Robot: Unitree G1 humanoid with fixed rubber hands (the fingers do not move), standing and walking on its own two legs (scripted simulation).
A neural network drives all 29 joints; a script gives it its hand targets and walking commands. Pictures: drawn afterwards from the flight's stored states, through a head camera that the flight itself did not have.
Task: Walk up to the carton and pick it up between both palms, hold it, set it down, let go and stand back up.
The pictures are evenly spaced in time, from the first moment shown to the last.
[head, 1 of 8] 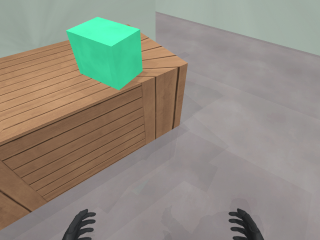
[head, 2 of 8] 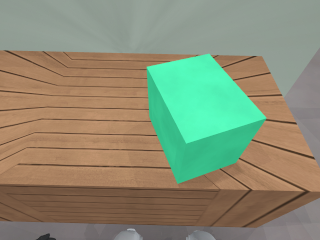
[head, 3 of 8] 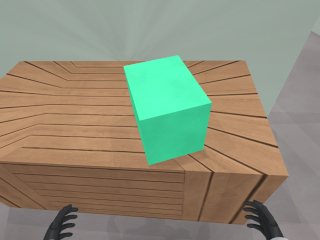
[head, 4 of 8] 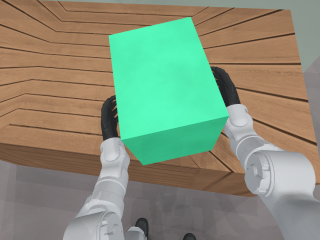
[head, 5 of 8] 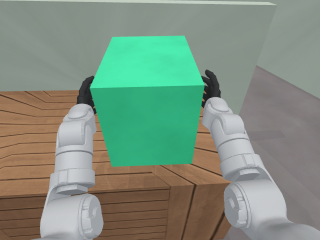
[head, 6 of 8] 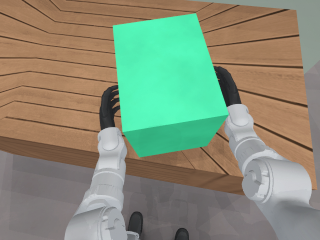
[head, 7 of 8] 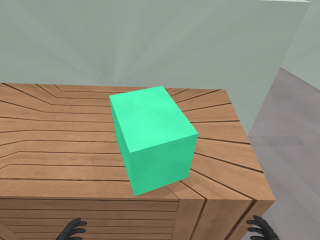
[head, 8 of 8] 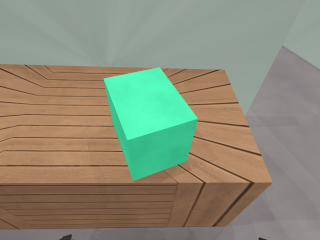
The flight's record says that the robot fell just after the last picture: no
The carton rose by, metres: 0.27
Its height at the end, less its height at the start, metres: +0.00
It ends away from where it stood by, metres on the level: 0.03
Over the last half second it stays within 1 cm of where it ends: yes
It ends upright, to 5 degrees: yes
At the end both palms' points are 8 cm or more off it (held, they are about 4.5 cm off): yes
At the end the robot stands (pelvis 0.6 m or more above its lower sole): yes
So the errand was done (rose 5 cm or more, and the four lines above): yes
